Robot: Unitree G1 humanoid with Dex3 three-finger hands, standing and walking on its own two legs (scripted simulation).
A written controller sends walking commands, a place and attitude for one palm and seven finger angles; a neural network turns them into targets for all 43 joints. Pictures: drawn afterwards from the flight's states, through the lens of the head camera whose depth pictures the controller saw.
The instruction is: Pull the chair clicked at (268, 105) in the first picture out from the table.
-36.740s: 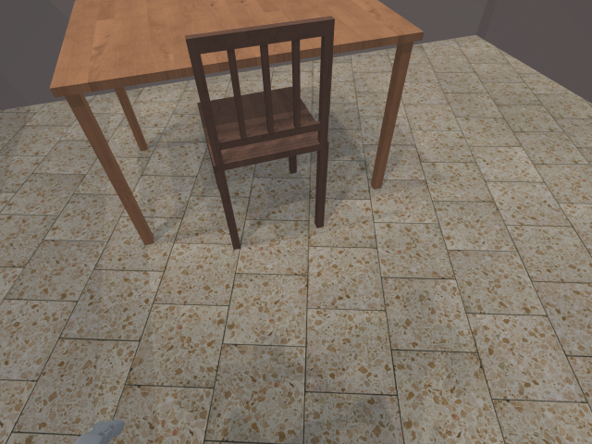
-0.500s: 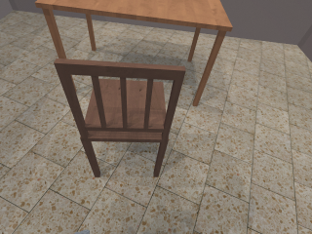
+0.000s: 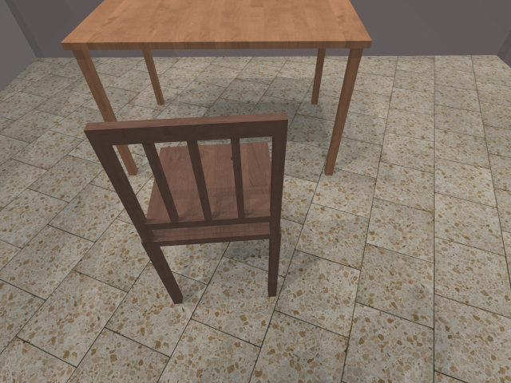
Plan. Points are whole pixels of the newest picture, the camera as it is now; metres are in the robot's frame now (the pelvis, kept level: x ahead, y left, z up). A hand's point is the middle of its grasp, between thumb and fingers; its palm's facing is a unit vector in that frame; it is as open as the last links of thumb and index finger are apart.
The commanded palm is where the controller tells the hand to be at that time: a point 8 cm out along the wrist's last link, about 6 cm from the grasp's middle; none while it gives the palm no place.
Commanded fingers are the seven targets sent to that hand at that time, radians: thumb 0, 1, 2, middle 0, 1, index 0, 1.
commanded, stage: let the arm hang, fingers relaxed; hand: left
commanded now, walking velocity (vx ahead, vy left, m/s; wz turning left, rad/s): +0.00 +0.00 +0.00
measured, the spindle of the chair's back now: (200, 183) +0.57 +0.17 -0.08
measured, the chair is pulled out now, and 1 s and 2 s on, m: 0.57 0.57 0.57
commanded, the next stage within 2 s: look to check the result in 0.28 s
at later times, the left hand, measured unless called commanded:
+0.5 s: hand out of the picture -0.01 +0.14 -0.17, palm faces +0.03 -0.98 -0.18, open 7.4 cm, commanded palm none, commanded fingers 0.00 0.90 0.90 -0.20 -0.30 -0.20 -0.30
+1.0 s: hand out of the picture +0.00 +0.13 -0.17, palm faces +0.04 -0.99 -0.17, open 7.4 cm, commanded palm none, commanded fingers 0.00 0.90 0.90 -0.20 -0.30 -0.20 -0.30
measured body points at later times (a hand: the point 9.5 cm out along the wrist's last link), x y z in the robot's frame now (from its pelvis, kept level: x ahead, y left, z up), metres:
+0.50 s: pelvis +0.01 -0.01 +0.00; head +0.02 -0.02 +0.45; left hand -0.01 +0.20 -0.16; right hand -0.02 -0.21 -0.17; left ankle +0.03 +0.12 -0.74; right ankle -0.01 -0.10 -0.74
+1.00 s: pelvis +0.01 -0.02 +0.00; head +0.02 -0.03 +0.45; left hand -0.01 +0.19 -0.16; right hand -0.02 -0.22 -0.17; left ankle +0.03 +0.12 -0.74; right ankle -0.01 -0.10 -0.74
